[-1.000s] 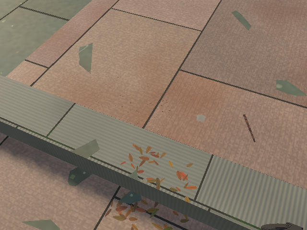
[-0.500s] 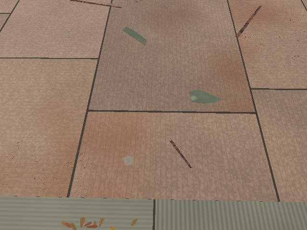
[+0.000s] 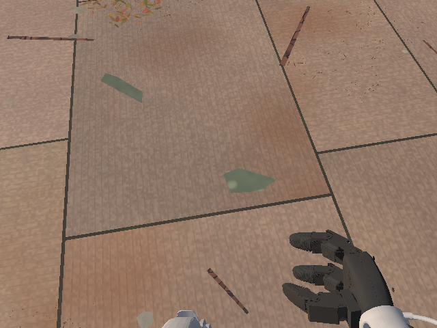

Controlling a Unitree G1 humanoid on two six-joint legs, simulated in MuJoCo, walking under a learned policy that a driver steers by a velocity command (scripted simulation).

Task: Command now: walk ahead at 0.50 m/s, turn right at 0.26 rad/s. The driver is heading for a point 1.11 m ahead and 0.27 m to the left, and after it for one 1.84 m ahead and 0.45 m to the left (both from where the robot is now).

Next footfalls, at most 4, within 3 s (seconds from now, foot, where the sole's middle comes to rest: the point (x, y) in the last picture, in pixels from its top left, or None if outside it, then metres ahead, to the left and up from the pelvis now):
0.02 left None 0.19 0.09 -0.65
0.56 right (272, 272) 0.54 -0.06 -0.65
1.06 left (157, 213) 0.72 0.29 -0.65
1.60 right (192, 123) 1.09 0.22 -0.65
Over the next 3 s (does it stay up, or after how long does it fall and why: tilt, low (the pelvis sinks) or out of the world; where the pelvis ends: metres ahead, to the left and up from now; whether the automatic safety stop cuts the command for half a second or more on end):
stays up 1.63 0.34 0.12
